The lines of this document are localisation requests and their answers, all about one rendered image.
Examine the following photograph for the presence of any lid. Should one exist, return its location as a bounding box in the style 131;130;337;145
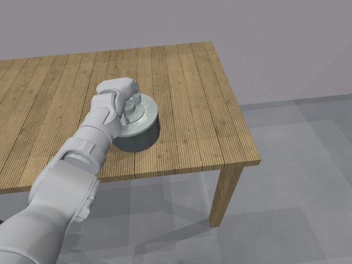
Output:
118;93;158;137

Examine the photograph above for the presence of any robot left forearm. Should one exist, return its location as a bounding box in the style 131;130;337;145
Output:
28;87;126;204

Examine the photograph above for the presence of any left robot hand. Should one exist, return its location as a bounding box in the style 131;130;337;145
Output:
96;77;141;126

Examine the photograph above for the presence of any robot left upper arm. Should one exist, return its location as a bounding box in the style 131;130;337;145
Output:
0;159;100;264

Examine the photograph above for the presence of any pot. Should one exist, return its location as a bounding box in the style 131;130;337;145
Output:
113;116;161;152

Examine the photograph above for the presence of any table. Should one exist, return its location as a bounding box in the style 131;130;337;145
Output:
0;41;261;227

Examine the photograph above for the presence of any knob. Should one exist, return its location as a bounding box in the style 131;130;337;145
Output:
125;99;136;115

